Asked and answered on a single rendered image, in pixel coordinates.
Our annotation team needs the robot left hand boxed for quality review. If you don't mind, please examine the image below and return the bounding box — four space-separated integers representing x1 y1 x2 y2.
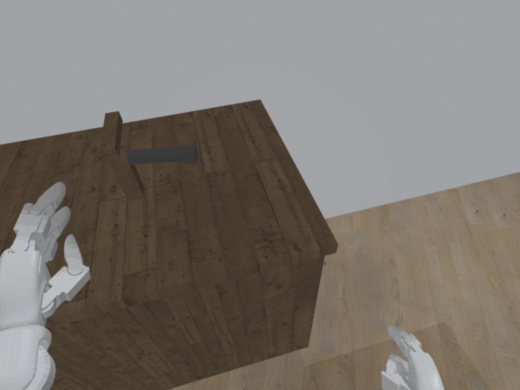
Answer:
0 182 90 331

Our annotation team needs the robot left forearm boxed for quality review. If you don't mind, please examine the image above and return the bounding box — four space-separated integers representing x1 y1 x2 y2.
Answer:
0 325 56 390

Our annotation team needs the tap lever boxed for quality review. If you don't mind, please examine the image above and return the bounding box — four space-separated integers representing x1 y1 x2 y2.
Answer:
126 145 198 164

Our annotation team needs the counter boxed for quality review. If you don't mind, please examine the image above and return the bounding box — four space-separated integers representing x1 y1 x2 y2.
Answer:
0 99 338 390

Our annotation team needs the robot right hand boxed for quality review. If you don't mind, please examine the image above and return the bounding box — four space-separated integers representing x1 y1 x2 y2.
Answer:
381 326 444 390

